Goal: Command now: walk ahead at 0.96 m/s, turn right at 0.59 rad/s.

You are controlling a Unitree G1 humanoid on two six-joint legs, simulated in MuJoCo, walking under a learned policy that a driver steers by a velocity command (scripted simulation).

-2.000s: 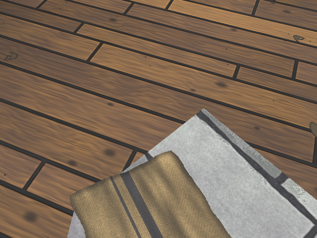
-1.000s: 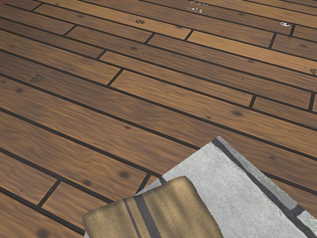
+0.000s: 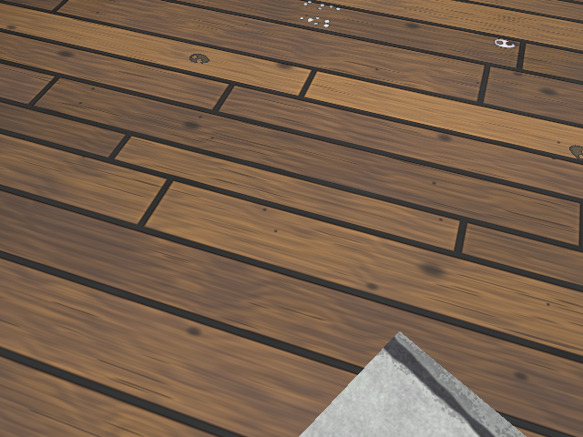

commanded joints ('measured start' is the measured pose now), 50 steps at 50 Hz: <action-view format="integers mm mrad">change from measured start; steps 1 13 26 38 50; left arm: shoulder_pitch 311 401 202 -122 229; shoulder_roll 216 162 89 65 79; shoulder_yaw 79 58 22 -36 0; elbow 76 74 -68 -241 -17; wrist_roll -6 -34 2 10 -5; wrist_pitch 3 -54 9 33 -73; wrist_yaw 13 27 -2 -62 32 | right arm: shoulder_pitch -155 -567 -136 12 36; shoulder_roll -133 -80 -117 -210 -100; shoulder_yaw -14 45 -15 -21 -2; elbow -192 -442 -305 -195 -212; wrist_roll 9 -9 -27 2 13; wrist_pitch -67 0 -4 -40 69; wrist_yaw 12 46 -12 -9 15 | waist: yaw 117 87 -23 30 -45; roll -80 -57 50 31 2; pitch -179 72 -74 75 6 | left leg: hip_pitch -841 -533 -45 -71 -541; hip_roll -18 -9 254 167 67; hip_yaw -153 -29 -346 224 -125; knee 593 -281 -701 -765 337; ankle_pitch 121 482 9 1136 77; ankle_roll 53 -77 67 -9 9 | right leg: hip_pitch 808 239 -176 21 349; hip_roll -331 -120 -158 -59 -341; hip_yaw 837 487 219 -50 238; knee -436 -557 650 86 -416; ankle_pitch -422 299 -95 171 643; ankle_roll -204 -88 52 -19 -14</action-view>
